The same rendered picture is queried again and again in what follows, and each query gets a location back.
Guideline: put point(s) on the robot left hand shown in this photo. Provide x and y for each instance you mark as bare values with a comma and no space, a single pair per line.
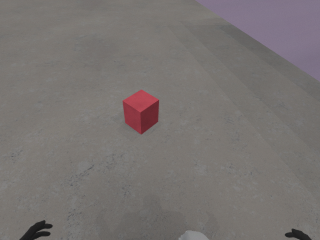
33,233

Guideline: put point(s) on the robot right hand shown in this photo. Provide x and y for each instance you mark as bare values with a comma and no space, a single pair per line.
297,234

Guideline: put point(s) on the carton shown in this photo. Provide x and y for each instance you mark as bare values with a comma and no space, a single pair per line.
141,111

